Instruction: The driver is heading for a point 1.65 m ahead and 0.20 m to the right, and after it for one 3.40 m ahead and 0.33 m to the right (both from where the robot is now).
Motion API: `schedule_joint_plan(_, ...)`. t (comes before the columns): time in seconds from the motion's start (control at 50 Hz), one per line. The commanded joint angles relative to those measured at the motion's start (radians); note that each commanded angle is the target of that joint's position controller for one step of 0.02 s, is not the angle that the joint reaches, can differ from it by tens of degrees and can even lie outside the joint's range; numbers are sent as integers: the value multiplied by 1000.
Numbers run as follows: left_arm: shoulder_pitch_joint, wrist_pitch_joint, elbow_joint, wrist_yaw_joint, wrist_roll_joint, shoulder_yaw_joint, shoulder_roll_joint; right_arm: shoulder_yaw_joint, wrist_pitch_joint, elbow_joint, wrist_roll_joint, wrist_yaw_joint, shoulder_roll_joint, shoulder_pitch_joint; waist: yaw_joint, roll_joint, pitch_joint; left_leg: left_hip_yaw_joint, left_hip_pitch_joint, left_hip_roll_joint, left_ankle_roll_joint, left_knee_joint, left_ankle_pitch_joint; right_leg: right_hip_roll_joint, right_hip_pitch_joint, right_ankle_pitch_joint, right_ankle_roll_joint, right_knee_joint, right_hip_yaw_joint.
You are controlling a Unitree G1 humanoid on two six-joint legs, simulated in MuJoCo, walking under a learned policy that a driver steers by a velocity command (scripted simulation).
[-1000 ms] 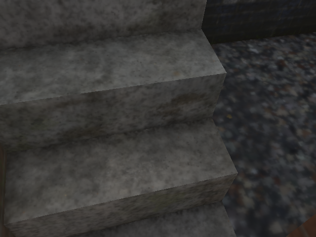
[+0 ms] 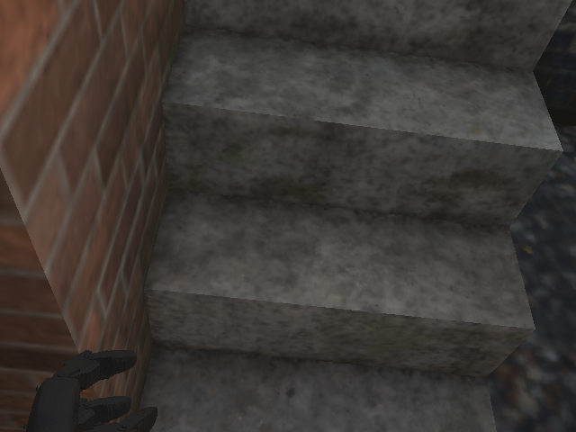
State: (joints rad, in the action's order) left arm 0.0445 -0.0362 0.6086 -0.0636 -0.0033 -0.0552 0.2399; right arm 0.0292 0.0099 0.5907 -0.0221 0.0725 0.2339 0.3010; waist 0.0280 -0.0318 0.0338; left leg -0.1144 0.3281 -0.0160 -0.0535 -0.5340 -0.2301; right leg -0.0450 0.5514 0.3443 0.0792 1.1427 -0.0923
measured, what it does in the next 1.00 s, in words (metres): steps on the spot: right foot, then left foot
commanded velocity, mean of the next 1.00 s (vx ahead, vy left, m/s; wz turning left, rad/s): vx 0.18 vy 0.00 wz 0.20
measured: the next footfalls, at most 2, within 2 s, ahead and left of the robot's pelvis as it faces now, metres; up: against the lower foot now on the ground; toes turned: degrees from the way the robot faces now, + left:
right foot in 0.30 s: +0.02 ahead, -0.13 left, +0.00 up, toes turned +9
left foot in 0.56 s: -0.03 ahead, +0.07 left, +0.00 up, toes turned +6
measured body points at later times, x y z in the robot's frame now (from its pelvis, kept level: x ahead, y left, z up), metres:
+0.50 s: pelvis -0.02 -0.05 +0.00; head +0.00 -0.07 +0.45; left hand +0.05 +0.20 -0.10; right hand +0.16 -0.25 -0.12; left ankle -0.06 +0.08 -0.72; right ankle -0.02 -0.13 -0.74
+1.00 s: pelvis -0.01 -0.04 +0.00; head +0.00 -0.05 +0.45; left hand +0.04 +0.22 -0.13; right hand +0.11 -0.26 -0.14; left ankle -0.07 +0.06 -0.74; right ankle -0.02 -0.13 -0.74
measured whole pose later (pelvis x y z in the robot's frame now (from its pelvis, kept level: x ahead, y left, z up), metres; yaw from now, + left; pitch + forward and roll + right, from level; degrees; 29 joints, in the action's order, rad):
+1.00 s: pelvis -0.01 -0.04 +0.00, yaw +9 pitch -2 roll +0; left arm -0.16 0.04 0.96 -0.04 -0.01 -0.01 0.22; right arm 0.00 0.06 0.88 -0.01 0.05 0.20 0.24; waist -0.01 0.02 0.05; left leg -0.06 0.08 -0.03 -0.01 -0.36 -0.25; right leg -0.05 0.10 0.24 -0.05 0.37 0.01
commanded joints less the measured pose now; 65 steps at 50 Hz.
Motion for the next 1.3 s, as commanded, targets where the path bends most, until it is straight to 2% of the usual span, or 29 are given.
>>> schedule_joint_plan(0.02, 115, 20, -74, 5, -1, -20, 44, 73, 10, -51, 15, 26, 184, 25, 5, 200, -96, -300, -229, 197, -107, 205, 179, -28, 85, -3, -1, -177, -13)
schedule_joint_plan(0.06, 99, 24, -67, 16, -6, -18, 40, 79, 11, -51, 4, 31, 191, -9, -3, 217, -101, -323, -183, 192, -109, 213, 124, -41, 37, -12, -7, -212, -14)
schedule_joint_plan(0.08, 97, 29, -66, 15, -1, -19, 45, 80, 16, -51, 6, 36, 189, -13, -5, 224, -112, -347, -181, 198, -107, 217, 107, -40, 20, -10, -6, -237, -28)
schedule_joint_plan(0.12, 80, 29, -54, 18, -10, -19, 52, 87, 25, -50, 13, 32, 198, -40, -7, 216, -126, -358, -169, 183, -100, 214, 72, -50, -15, -14, -13, -297, -31)
schedule_joint_plan(0.14, 51, 45, -62, 12, -10, -21, 54, 94, 29, -31, 7, 15, 220, -54, -6, 223, -135, -358, -176, 191, -104, 209, 74, -33, -39, 5, -18, -336, -26)
schedule_joint_plan(0.18, 22, 59, -60, 13, -2, -23, 72, 90, 34, -19, 13, -3, 196, -78, 2, 246, -183, -366, -162, 177, -102, 224, -6, -34, -133, 6, -40, -428, 5)
schedule_joint_plan(0.2, -88, 31, -3, 15, -51, -18, 94, 77, 10, -19, -16, -26, 125, -44, 11, 313, -132, -287, -96, 122, -80, 239, -10, -49, -240, 46, -54, -429, 94)
schedule_joint_plan(0.22, -112, 22, -3, 16, -45, -21, 89, 76, 4, -13, -21, -37, 123, -48, 6, 319, -111, -293, -54, 103, -71, 258, -85, -56, -287, 76, -65, -502, 118)
schedule_joint_plan(0.26, -164, 28, 7, 16, -39, -14, 61, 75, -3, -10, -11, -42, 118, -80, -32, 250, -69, -296, 40, 74, -40, 246, -191, -39, -443, -26, -97, -721, 150)
schedule_joint_plan(0.28, -160, 38, 2, 12, -36, -10, 60, 59, 1, -11, -15, -42, 83, -79, -32, 183, -61, -293, 96, 46, -12, 213, -236, 16, -513, -45, -102, -819, 106)
schedule_joint_plan(0.3, -167, 55, -5, 7, -52, -4, 76, 45, 4, -11, -10, -44, 30, -61, -38, -3, -92, -203, 159, -15, 27, 12, -284, 196, -583, 23, -116, -940, -82)
schedule_joint_plan(0.32, -147, 65, -26, 5, -62, -4, 147, 44, 4, -42, -21, -33, 45, -109, -66, -133, -74, -81, 236, -126, 72, -166, -326, 387, -436, 162, -181, -1059, -346)
schedule_joint_plan(0.34, -130, 74, -2, 8, -68, -5, 125, 51, 9, -42, -29, -29, 78, -120, -38, -107, -53, -123, 73, -62, 86, -280, -224, 393, -262, 119, -234, -1076, -341)
schedule_joint_plan(0.36, -75, 85, 6, 16, -56, 13, 69, 52, 9, -10, -18, -33, 81, -100, 14, -94, -35, -110, 21, -56, 86, -318, -156, 322, -228, 62, -236, -1058, -241)
schedule_joint_plan(0.4, -62, 98, 8, 23, -48, 24, 30, 54, 10, 39, -16, -43, 79, -77, 28, -101, -39, -35, -12, -50, 103, -331, -96, 201, -278, -94, -210, -995, -70)
schedule_joint_plan(0.42, -89, 103, 18, 23, -46, 30, 19, 45, 11, 48, -15, -48, 63, -81, 15, -104, -38, -6, -17, -43, 105, -255, -106, 177, -315, -173, -206, -974, -35)
schedule_joint_plan(0.46, -169, 109, 51, 29, -42, 24, 36, 22, 15, 40, -6, -43, 28, -136, -28, -118, -41, 51, -40, -32, 94, -82, -135, 166, -406, -271, -205, -940, -34)
schedule_joint_plan(0.48, -231, 106, 73, 28, -44, 17, 67, 16, 18, 40, -3, -35, 28, -143, -46, -123, -32, 69, -54, -35, 80, 3, -170, 183, -448, -284, -214, -936, -64)
schedule_joint_plan(0.52, -260, 101, 92, 26, -34, 13, 75, 6, 27, 58, -5, -29, 19, -130, -39, -123, -28, 86, -101, -34, 48, 175, -133, 187, -503, -326, -219, -892, -84)
schedule_joint_plan(0.54, -247, 101, 93, 24, -19, 15, 66, 0, 38, 73, -12, -27, 4, -111, -22, -100, -41, 75, -185, -16, 34, 264, -18, 183, -479, -336, -205, -871, -83)
schedule_joint_plan(0.58, -256, 116, 100, 27, -10, 31, 20, 0, 57, 93, -24, -20, 27, -106, -28, -31, -88, -11, -335, 64, 29, 227, 157, 149, -393, -410, -150, -870, -54)
schedule_joint_plan(0.6, -246, 123, 104, 31, -12, 27, 29, 1, 61, 111, -10, -27, 24, -94, -32, 16, -81, -16, -288, 67, 24, 178, 203, 114, -414, -385, -139, -870, -3)
schedule_joint_plan(0.68, -240, 110, 156, 29, -15, 22, 51, -9, 66, 141, 2, -24, 12, -89, -33, 89, -55, -14, -224, 65, 45, 197, 223, 121, -478, -470, -159, -810, 9)
schedule_joint_plan(1.04, -209, 77, 345, 23, -8, 31, 92, -15, 64, 262, 10, -19, 59, -42, -43, 42, -29, -32, -224, 85, 40, 209, 236, 134, -490, -430, -157, -808, -4)
schedule_joint_plan(1.06, -127, 71, 288, 27, 11, 6, 156, 8, 82, 244, -39, -34, 153, -109, -33, -12, -35, -25, -178, 43, 38, 189, 207, 89, -470, -417, -155, -811, -8)
schedule_joint_plan(1.08, -116, 66, 277, 24, 4, 8, 147, 11, 91, 250, -42, -40, 148, -117, -36, -2, -57, -21, -173, 48, 38, 188, 196, 97, -476, -408, -157, -810, -9)
schedule_joint_plan(1.14, -156, 52, 268, 16, 1, 10, 120, -1, 97, 279, -19, -44, 108, -98, -40, 43, -68, -25, -149, 53, 43, 181, 212, 101, -487, -419, -163, -808, -14)
schedule_joint_plan(1.22, -136, 46, 245, 17, 4, 9, 116, -9, 97, 298, -15, -45, 108, -117, -39, 42, -81, -29, -129, 58, 32, 191, 185, 95, -489, -392, -168, -807, -18)
schedule_joint_plan(1.3, -135, 45, 234, 20, -2, 6, 125, -14, 101, 317, -20, -50, 134, -141, -40, 51, -67, -29, -107, 60, 29, 205, 139, 101, -481, -356, -169, -819, -27)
